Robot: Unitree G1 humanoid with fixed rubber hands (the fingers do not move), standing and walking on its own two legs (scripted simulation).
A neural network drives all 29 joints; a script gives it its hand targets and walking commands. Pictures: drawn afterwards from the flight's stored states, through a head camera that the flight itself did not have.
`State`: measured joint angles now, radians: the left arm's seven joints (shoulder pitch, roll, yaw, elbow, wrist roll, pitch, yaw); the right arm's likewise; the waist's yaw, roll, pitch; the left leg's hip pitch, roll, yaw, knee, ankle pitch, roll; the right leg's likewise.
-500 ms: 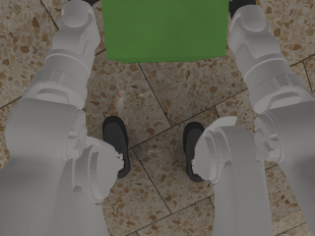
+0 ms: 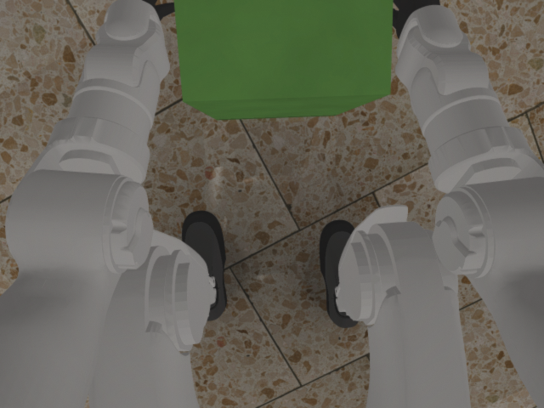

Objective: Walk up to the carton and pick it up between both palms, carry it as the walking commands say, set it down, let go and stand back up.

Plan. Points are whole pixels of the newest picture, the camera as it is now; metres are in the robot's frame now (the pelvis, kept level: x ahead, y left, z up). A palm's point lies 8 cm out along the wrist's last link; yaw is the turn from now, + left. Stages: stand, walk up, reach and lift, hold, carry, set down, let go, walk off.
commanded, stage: reach and lift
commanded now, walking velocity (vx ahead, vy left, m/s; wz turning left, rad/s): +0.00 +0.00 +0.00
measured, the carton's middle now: (277, 32) +0.54 -0.01 -0.23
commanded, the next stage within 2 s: none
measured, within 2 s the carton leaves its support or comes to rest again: leaves its support in 0.12 s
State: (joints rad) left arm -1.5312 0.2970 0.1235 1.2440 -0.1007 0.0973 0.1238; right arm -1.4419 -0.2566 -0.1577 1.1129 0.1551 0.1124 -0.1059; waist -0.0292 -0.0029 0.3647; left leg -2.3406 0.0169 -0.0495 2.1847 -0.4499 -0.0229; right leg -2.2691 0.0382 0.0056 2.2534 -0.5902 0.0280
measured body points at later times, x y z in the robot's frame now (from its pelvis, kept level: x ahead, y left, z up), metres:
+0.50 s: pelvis +0.01 +0.01 +0.02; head +0.34 +0.01 +0.33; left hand +0.56 +0.14 -0.11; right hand +0.55 -0.15 -0.10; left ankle +0.14 +0.14 -0.32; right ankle +0.11 -0.12 -0.32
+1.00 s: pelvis +0.02 +0.01 +0.06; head +0.34 +0.01 +0.38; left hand +0.55 +0.15 -0.06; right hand +0.55 -0.15 -0.05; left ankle +0.14 +0.14 -0.32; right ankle +0.11 -0.12 -0.32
